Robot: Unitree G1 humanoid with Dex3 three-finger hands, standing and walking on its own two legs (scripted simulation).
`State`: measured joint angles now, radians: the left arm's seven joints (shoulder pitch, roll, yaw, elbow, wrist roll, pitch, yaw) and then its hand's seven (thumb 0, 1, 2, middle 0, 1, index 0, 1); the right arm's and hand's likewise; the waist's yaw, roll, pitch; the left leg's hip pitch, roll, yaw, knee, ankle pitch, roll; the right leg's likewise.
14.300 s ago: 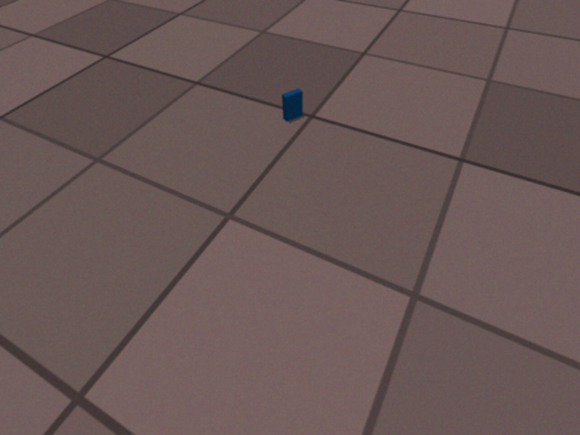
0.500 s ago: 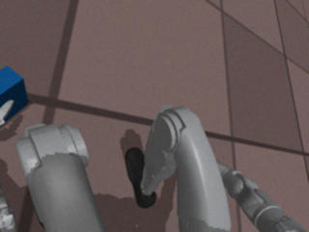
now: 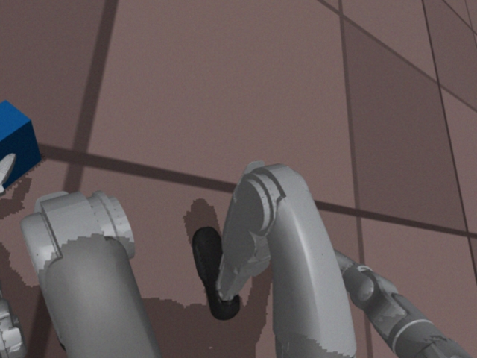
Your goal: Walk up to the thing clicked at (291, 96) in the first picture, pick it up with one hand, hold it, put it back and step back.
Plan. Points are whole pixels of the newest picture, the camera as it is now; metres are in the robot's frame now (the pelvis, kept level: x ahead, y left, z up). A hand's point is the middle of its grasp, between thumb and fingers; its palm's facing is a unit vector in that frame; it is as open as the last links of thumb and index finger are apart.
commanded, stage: close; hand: left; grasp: from the side
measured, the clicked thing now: out of the picture +0.41 +0.27 -0.20
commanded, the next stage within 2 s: settle in 0.38 s
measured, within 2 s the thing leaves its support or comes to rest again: leaves its support in 0.80 s
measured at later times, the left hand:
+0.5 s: hand out of the picture +0.39 +0.28 -0.16, palm faces +0.37 -0.93 +0.01, open 8.3 cm
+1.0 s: hand out of the picture +0.37 +0.29 -0.12, palm faces +0.34 -0.94 -0.05, open 8.4 cm
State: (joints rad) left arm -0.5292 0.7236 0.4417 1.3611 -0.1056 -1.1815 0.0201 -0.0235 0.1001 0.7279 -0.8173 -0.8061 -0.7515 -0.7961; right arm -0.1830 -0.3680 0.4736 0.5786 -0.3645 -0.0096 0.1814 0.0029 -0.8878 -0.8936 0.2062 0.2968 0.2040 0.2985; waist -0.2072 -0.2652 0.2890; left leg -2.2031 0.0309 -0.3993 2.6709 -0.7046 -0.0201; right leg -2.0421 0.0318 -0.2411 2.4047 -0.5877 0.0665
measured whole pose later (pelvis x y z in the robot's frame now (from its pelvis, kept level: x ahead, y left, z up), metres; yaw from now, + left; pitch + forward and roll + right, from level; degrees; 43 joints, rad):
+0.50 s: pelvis +0.00 +0.00 +0.00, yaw +0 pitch +11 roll -17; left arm -0.52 0.71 0.44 1.32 -0.11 -1.16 0.02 0.00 -0.03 0.87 -0.83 -0.91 -0.79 -0.89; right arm -0.19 -0.36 0.46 0.59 -0.36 0.00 0.17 0.00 -0.90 -0.89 0.21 0.30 0.20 0.30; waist -0.20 -0.26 0.29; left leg -2.21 0.03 -0.40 2.67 -0.71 -0.02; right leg -2.04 0.03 -0.24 2.40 -0.59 0.07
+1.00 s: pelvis +0.01 +0.00 +0.02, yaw +2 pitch +16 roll -16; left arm -0.40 0.61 0.39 0.98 -0.07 -0.94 0.03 0.01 -0.10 0.94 -0.82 -1.00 -0.79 -0.99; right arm -0.10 -0.33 0.33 0.62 -0.30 0.02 0.18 0.00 -0.92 -0.90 0.21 0.30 0.20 0.30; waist -0.16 -0.19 0.19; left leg -2.22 0.03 -0.34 2.60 -0.70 -0.02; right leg -2.06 0.00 -0.21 2.38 -0.62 0.05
